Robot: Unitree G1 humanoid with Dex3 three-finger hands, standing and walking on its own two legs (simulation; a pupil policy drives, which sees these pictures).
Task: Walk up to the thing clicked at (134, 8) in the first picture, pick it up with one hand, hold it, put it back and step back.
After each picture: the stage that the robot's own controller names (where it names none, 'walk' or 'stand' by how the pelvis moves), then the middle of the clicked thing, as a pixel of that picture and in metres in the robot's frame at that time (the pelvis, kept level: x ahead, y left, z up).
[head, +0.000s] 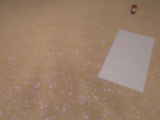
stand; (133, 9) +2.03 -0.70 -0.72
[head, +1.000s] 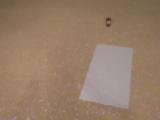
walk; (108, 22) +1.97 -0.17 -0.69
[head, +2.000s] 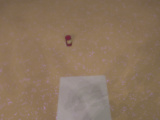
walk; (68, 41) +1.33 +0.23 -0.72
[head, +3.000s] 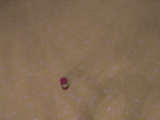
walk; (64, 83) +0.83 +0.26 -0.72
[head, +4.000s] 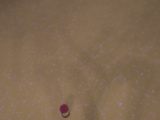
walk; (64, 111) +0.54 +0.23 -0.71
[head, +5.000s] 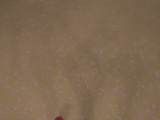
stand; out of the picture +0.41 +0.18 -0.70
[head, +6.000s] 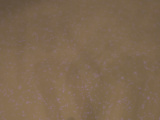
stand; out of the picture +0.37 +0.17 -0.72
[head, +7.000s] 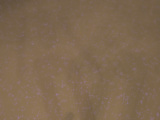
stand; out of the picture +0.38 +0.18 -0.72
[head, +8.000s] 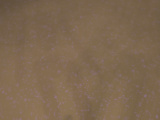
stand; out of the picture +0.37 +0.19 -0.73
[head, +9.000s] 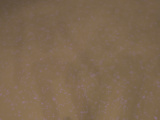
stand; out of the picture +0.37 +0.20 -0.73
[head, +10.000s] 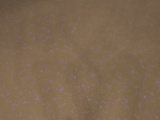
go down; out of the picture +0.36 +0.20 -0.73
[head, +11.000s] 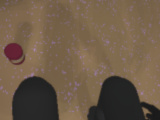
go down; (15, 54) +0.44 +0.26 -0.31
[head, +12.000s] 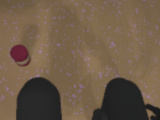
approach; (21, 56) +0.43 +0.26 -0.30
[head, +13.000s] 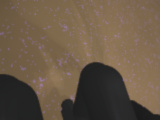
close in; out of the picture +0.41 +0.30 -0.22
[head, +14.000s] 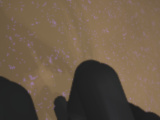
close; out of the picture +0.41 +0.31 -0.22
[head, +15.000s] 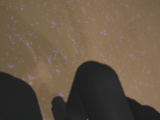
lift; out of the picture +0.39 +0.30 -0.23
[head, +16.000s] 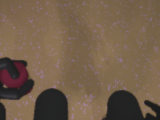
lift; (18, 80) +0.32 +0.23 -0.04
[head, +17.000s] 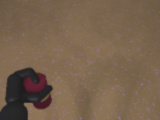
hold; (39, 91) +0.32 +0.17 +0.01
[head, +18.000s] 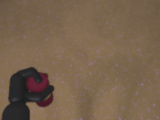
hold; (41, 90) +0.33 +0.17 +0.00
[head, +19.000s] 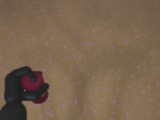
crouch; (36, 88) +0.34 +0.18 -0.05
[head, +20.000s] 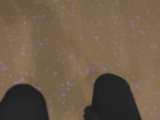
lower; out of the picture +0.47 +0.29 -0.11
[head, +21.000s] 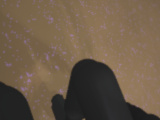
lower; out of the picture +0.41 +0.32 -0.22
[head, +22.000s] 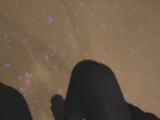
lower; out of the picture +0.41 +0.32 -0.22
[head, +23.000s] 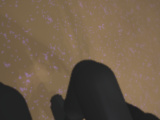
lower; out of the picture +0.41 +0.32 -0.22
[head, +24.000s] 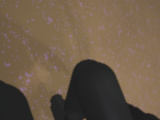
lower; out of the picture +0.41 +0.32 -0.22
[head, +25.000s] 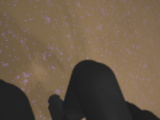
open; out of the picture +0.41 +0.30 -0.23
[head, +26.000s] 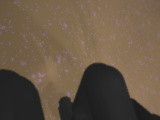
stand; out of the picture +0.41 +0.29 -0.24
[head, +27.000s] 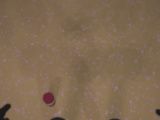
stand; (49, 99) +0.40 +0.21 -0.56
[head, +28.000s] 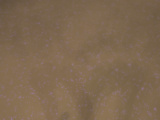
stand; out of the picture +0.39 +0.20 -0.66
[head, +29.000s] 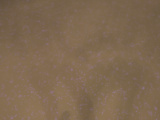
stand; out of the picture +0.38 +0.19 -0.67
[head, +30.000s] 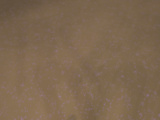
stand; out of the picture +0.41 +0.17 -0.72
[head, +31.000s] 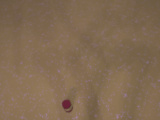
walk; (67, 106) +0.47 +0.21 -0.69
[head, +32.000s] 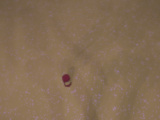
walk; (66, 80) +0.71 +0.21 -0.71
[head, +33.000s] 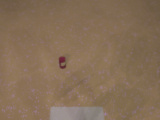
stand; (62, 62) +1.04 +0.19 -0.71
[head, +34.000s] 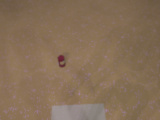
stand; (61, 61) +1.03 +0.24 -0.71
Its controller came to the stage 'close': yes
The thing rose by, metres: 0.70
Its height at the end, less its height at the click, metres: +0.00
